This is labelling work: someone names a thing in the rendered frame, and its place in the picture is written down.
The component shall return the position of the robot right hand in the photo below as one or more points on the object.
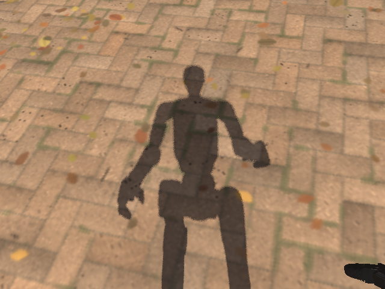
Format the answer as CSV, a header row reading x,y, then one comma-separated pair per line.
x,y
370,273

